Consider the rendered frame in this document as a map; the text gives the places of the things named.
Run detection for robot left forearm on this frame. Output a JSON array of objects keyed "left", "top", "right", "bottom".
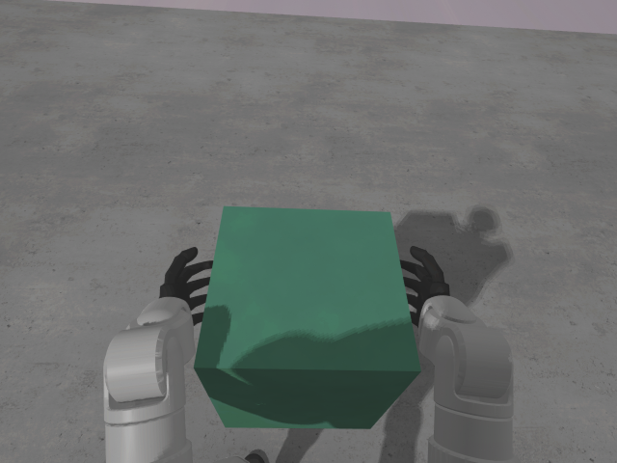
[{"left": 102, "top": 297, "right": 196, "bottom": 463}]

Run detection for robot left hand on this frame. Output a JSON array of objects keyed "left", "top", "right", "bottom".
[{"left": 159, "top": 247, "right": 213, "bottom": 326}]

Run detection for carton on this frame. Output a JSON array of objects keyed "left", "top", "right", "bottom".
[{"left": 194, "top": 206, "right": 421, "bottom": 429}]

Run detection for robot right forearm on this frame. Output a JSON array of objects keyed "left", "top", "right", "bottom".
[{"left": 418, "top": 295, "right": 521, "bottom": 463}]

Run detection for robot right hand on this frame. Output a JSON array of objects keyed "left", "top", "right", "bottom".
[{"left": 400, "top": 246, "right": 450, "bottom": 328}]

